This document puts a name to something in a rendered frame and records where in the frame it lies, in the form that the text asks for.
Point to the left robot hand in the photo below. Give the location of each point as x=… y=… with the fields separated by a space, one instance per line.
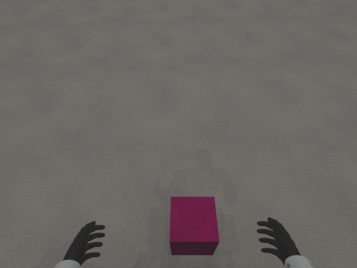
x=78 y=248

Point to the carton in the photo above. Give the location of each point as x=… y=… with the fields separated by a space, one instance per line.
x=193 y=226

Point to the robot right forearm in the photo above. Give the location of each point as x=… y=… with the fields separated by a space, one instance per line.
x=297 y=261

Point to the right robot hand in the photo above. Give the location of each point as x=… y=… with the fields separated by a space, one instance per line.
x=283 y=242

